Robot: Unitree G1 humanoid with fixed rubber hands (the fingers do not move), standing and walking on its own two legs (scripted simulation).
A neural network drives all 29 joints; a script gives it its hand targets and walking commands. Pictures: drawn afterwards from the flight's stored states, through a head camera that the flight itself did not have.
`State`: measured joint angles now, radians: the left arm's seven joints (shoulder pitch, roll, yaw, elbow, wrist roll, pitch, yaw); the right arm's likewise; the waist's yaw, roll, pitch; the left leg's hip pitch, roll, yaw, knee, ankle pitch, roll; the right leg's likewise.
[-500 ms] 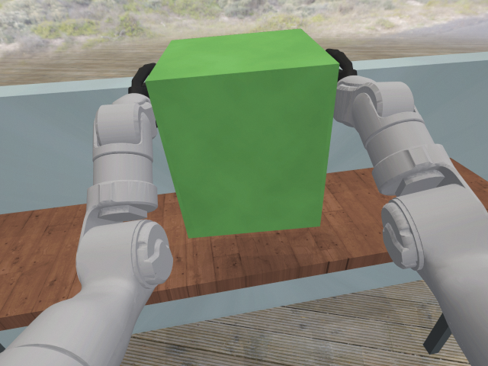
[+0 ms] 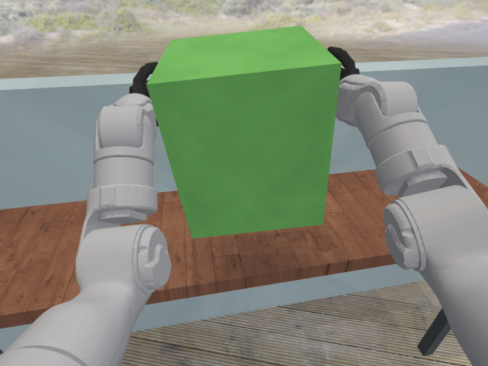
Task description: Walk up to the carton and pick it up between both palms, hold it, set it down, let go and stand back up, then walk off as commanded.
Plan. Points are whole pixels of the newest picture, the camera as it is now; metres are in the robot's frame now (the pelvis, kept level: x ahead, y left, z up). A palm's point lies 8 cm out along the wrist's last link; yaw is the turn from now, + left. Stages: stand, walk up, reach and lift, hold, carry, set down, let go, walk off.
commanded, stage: hold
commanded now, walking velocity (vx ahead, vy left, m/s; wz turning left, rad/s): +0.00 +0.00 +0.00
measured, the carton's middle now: (246, 131) +0.37 +0.01 +0.27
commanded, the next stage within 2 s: set down in 0.20 s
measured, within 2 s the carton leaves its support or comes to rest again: neither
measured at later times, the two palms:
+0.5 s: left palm (128, 78) +0.37 +0.17 +0.36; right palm (341, 65) +0.37 -0.13 +0.37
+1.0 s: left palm (128, 124) +0.40 +0.20 +0.28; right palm (310, 118) +0.40 -0.10 +0.28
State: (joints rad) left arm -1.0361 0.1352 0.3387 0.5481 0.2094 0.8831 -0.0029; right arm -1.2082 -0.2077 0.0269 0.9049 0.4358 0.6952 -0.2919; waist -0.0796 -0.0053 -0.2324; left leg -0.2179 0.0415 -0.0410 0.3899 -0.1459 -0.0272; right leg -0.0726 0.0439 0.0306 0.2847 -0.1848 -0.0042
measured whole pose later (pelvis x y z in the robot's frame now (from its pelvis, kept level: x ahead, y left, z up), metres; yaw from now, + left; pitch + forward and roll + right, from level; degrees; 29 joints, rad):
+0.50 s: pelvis +0.00 +0.00 +0.00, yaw +1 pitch -3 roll -1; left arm -1.21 0.19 0.48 0.78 0.27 0.73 -0.04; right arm -1.37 -0.15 -0.13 1.12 0.24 0.56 -0.24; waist -0.07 -0.01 -0.22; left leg -0.17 0.03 -0.05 0.34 -0.12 -0.03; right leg -0.03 0.04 0.02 0.27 -0.18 -0.01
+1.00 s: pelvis +0.01 +0.00 +0.00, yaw +1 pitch -7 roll -1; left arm -1.02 0.16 0.38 0.64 0.31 0.60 -0.05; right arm -1.12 -0.05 -0.19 1.04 0.15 0.29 -0.19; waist -0.06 -0.11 -0.07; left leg -0.06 0.02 -0.04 0.32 -0.14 -0.03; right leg 0.07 0.02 0.02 0.25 -0.20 -0.01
